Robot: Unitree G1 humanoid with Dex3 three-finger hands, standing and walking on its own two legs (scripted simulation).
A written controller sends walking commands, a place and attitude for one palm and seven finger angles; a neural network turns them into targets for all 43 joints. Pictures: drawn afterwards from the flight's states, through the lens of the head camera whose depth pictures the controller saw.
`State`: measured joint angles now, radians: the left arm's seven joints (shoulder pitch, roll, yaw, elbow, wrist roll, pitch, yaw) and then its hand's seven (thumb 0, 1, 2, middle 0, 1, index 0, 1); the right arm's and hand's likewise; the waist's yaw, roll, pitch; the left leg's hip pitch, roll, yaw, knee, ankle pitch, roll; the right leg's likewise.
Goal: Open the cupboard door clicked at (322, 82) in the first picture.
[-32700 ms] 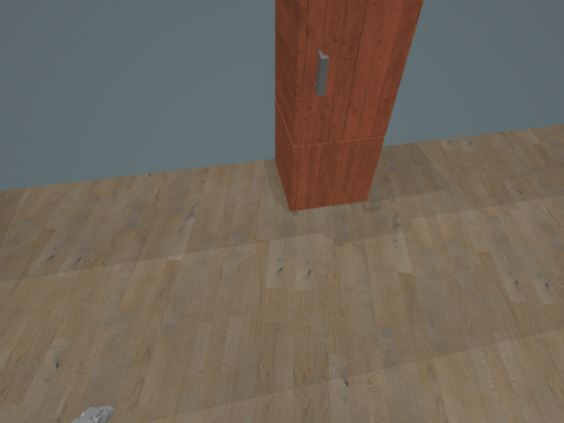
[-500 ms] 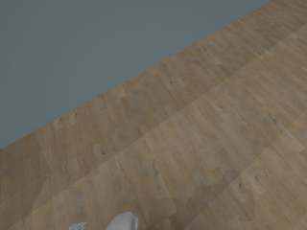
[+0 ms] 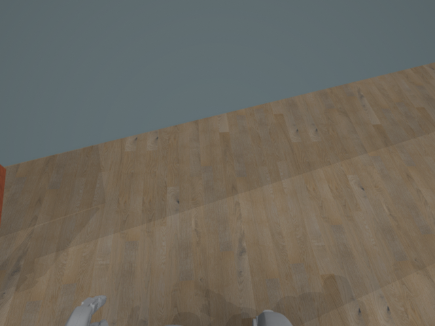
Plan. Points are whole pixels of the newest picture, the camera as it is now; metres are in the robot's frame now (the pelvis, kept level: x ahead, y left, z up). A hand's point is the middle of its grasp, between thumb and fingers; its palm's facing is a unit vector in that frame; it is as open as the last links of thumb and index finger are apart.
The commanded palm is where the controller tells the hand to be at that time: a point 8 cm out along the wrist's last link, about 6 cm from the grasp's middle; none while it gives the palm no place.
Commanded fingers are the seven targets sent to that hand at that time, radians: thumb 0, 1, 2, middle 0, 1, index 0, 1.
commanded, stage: turn to face it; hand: left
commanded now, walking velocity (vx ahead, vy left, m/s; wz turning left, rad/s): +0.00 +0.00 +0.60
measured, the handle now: out of the picture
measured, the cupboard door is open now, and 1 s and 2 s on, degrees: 43 43 43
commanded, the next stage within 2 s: take the last steps up to it in 1.84 s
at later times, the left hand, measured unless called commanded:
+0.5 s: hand out of the picture -0.01 +0.17 -0.17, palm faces +0.34 -0.90 -0.25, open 7.3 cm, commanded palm none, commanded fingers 0.00 0.90 0.90 -0.20 -0.30 -0.20 -0.30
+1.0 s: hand out of the picture +0.04 +0.18 -0.15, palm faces +0.55 -0.78 -0.30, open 7.4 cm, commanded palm none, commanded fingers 0.00 0.90 0.90 -0.20 -0.30 -0.20 -0.30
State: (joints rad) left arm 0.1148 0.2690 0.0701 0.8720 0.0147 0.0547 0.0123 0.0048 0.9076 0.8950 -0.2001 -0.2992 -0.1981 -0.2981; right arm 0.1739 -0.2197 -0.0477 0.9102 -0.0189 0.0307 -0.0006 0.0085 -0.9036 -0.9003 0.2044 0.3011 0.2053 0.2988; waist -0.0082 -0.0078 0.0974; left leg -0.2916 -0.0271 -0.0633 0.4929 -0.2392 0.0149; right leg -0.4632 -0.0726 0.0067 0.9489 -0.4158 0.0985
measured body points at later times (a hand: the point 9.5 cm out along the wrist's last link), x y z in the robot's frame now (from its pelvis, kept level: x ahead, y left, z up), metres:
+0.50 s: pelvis +0.02 -0.04 -0.01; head +0.07 -0.02 +0.44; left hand -0.03 +0.21 -0.15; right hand +0.21 -0.25 -0.14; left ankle -0.02 +0.07 -0.72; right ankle +0.00 -0.15 -0.74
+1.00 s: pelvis +0.06 -0.07 -0.01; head +0.11 -0.05 +0.43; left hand +0.01 +0.22 -0.13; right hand +0.26 -0.25 -0.17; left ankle -0.02 +0.05 -0.72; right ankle +0.11 -0.17 -0.74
